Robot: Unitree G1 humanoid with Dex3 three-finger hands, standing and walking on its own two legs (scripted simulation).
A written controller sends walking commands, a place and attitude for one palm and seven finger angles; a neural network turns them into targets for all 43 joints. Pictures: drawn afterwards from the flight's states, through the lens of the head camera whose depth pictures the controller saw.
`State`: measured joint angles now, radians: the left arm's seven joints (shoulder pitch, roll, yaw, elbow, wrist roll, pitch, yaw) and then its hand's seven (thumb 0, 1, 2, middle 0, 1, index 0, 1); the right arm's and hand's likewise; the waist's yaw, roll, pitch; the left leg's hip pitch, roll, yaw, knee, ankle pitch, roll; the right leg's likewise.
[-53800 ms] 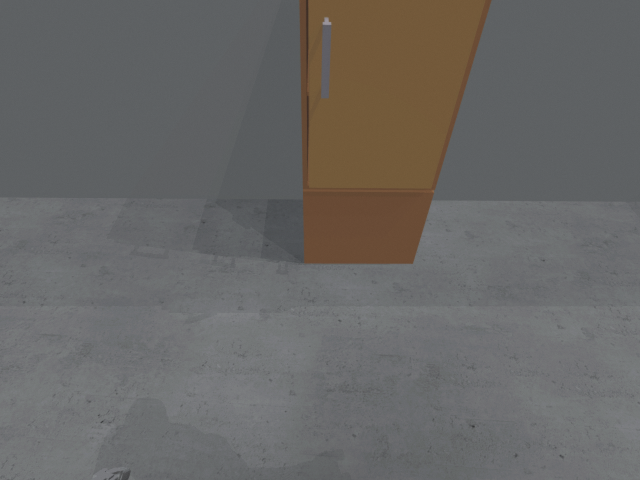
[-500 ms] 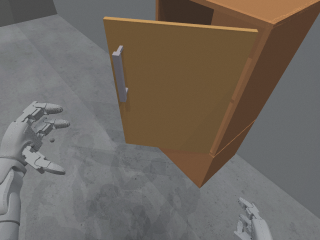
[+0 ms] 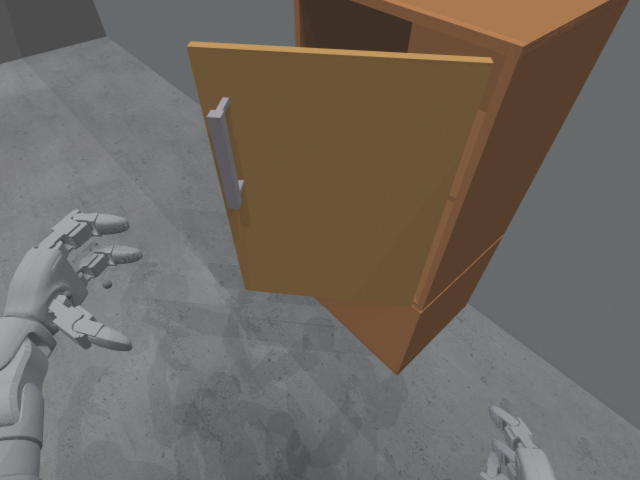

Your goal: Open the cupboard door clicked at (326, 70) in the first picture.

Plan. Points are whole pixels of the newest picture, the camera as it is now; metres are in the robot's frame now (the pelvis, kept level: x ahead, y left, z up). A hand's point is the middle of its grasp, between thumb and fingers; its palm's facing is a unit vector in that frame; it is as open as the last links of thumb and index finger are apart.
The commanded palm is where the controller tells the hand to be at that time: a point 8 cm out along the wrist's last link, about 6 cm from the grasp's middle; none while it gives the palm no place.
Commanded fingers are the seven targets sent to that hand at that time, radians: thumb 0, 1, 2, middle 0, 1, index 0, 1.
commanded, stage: raise the hand with hooked fingers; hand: left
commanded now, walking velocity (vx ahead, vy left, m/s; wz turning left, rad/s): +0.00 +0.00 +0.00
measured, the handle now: (229, 156) +0.56 +0.20 +0.10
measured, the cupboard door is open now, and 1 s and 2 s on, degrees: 42 42 42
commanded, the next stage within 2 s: move the hooked fingers beside the handle in 0.04 s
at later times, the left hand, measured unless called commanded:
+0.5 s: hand (136, 250) +0.34 +0.26 +0.12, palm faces +0.02 -1.00 -0.04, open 13.9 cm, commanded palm +0.31 +0.31 +0.12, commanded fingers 0.00 -0.50 0.30 -0.30 -1.20 -0.30 -1.20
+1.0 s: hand (152, 211) +0.41 +0.27 +0.11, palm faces -0.01 -1.00 -0.01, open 13.9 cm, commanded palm +0.39 +0.32 +0.11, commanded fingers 0.00 -0.50 0.30 -0.30 -1.20 -0.30 -1.20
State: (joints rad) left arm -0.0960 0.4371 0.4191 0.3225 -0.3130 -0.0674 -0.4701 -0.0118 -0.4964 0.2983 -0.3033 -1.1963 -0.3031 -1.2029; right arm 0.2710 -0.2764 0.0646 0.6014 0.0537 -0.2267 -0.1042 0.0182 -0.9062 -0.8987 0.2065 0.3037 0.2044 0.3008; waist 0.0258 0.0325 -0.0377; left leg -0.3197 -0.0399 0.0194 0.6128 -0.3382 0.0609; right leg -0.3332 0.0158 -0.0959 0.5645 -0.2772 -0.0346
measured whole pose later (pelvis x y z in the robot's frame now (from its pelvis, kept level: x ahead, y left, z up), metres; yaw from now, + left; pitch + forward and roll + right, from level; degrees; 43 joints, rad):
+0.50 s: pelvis +0.00 -0.02 +0.00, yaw +0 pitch +5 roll -1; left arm -0.32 0.51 0.45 0.62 -0.30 -0.11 -0.51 -0.01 -0.50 0.30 -0.30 -1.20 -0.30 -1.20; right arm 0.27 -0.30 0.06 0.63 0.06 -0.21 -0.12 0.02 -0.91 -0.90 0.21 0.30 0.20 0.30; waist -0.01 0.03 -0.05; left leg -0.38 -0.02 0.01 0.64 -0.35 0.03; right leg -0.40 0.04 -0.10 0.60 -0.29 -0.07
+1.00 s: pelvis +0.00 -0.01 -0.01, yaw -2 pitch +9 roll -1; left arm -0.61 0.61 0.47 0.97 -0.23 -0.21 -0.53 -0.01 -0.50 0.30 -0.30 -1.20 -0.30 -1.20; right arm 0.36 -0.31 0.06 0.63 0.06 -0.13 -0.09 0.02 -0.91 -0.90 0.21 0.30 0.20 0.30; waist -0.07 0.01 -0.06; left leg -0.50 -0.02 0.04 0.70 -0.36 0.05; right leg -0.52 0.04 -0.08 0.64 -0.29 -0.05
